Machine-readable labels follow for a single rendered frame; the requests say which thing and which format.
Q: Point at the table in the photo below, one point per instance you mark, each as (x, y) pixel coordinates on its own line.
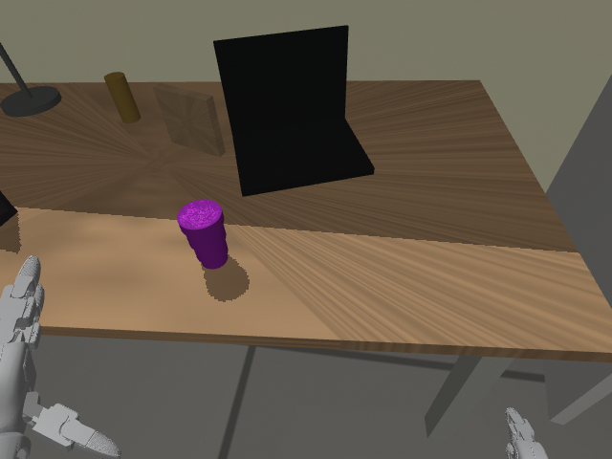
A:
(451, 247)

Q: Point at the desk lamp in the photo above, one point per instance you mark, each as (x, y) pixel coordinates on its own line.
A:
(28, 101)

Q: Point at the right robot hand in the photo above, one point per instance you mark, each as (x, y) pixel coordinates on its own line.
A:
(522, 436)

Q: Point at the left robot hand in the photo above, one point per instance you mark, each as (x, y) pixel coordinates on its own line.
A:
(20, 332)

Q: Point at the left robot arm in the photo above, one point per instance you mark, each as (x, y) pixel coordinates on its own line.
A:
(14, 445)

